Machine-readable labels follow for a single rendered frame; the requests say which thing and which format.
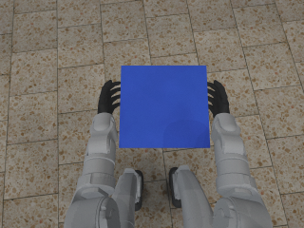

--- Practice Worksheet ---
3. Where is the robot left hand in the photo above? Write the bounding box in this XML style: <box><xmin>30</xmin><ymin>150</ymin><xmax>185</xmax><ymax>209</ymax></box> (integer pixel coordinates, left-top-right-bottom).
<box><xmin>97</xmin><ymin>80</ymin><xmax>121</xmax><ymax>115</ymax></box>

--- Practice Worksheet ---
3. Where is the robot right hand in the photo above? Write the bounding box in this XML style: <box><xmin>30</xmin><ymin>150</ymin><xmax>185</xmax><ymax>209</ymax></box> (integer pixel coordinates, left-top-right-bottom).
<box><xmin>207</xmin><ymin>80</ymin><xmax>230</xmax><ymax>118</ymax></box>

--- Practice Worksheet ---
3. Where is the robot right forearm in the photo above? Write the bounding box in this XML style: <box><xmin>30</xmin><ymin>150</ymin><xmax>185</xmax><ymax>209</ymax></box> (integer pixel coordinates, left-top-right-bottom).
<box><xmin>210</xmin><ymin>112</ymin><xmax>273</xmax><ymax>228</ymax></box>

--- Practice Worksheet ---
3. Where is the robot right foot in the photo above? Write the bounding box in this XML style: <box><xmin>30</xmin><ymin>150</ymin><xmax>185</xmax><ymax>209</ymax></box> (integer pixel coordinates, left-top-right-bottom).
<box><xmin>169</xmin><ymin>167</ymin><xmax>181</xmax><ymax>208</ymax></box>

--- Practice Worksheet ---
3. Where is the robot left forearm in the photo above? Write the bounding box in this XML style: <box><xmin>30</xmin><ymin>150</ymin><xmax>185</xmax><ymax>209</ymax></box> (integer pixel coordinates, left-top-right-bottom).
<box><xmin>64</xmin><ymin>112</ymin><xmax>119</xmax><ymax>228</ymax></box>

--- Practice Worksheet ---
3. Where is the robot right upper arm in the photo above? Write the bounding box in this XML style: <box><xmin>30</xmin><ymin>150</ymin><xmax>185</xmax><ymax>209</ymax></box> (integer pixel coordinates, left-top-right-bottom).
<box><xmin>212</xmin><ymin>196</ymin><xmax>273</xmax><ymax>228</ymax></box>

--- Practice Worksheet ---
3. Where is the robot left shin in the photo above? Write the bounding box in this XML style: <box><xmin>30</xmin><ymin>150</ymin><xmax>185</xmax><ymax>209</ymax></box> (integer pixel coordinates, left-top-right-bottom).
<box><xmin>119</xmin><ymin>168</ymin><xmax>140</xmax><ymax>202</ymax></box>

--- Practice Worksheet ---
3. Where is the carton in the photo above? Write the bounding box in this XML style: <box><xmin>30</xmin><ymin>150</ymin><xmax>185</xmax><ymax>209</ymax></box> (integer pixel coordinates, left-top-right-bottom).
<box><xmin>119</xmin><ymin>66</ymin><xmax>211</xmax><ymax>148</ymax></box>

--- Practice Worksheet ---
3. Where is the robot left upper arm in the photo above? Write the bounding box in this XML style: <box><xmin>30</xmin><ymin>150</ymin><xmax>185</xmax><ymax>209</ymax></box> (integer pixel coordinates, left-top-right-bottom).
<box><xmin>65</xmin><ymin>196</ymin><xmax>121</xmax><ymax>228</ymax></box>

